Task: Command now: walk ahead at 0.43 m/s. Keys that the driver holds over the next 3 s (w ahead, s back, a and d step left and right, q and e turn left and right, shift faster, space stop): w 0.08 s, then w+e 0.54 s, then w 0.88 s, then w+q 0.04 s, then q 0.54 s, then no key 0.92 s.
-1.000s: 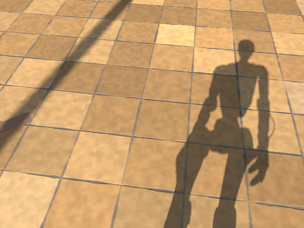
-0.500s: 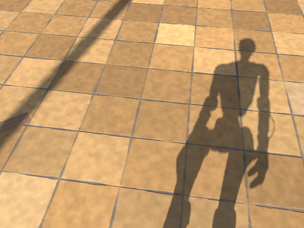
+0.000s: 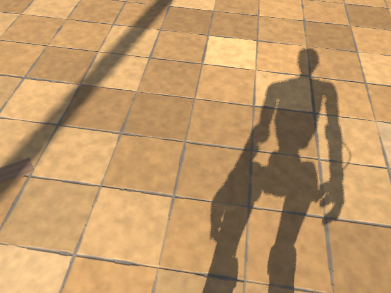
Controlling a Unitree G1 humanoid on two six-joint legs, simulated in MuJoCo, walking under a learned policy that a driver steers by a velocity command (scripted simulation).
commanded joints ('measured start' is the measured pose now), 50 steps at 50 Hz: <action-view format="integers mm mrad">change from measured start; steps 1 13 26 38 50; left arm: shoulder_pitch -55 -414 -124 135 9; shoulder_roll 20 16 114 140 146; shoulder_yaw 6 -8 39 28 19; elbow -81 -231 -143 -126 -194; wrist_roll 6 -13 -25 -22 -9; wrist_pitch -11 18 -11 -15 -23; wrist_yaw -19 -31 6 18 7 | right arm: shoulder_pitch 110 231 8 -425 -84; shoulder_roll -69 -79 -83 -92 -151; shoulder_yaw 3 32 5 23 -13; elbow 6 65 -138 -316 -214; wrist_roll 3 5 -22 -12 0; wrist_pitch -11 -44 1 32 6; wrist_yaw -6 -34 -3 29 14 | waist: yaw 3 -13 -42 108 -24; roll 62 121 94 -38 40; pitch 108 127 24 46 -48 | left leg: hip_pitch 149 196 -350 -511 175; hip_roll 274 232 141 93 364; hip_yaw -356 14 -143 -48 -553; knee -352 -309 712 199 -248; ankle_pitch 75 868 2 320 35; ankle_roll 98 29 -60 -85 191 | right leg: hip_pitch -339 -215 104 354 -273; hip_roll -69 48 -142 -81 25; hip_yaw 21 -148 336 249 121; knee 59 -423 -862 -834 211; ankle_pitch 114 327 398 680 16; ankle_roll -1 -38 -234 -96 -12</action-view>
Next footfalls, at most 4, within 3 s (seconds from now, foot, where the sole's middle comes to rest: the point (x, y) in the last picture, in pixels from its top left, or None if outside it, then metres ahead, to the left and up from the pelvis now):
0.38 right None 0.36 -0.06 -0.77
0.92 left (194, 237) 0.71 0.00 -0.77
1.46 right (261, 192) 0.92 -0.27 -0.77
1.96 left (230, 156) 1.11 -0.15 -0.77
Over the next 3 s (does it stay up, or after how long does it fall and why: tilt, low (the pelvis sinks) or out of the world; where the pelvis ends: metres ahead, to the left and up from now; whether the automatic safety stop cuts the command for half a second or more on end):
stays up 0.99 -0.24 0.01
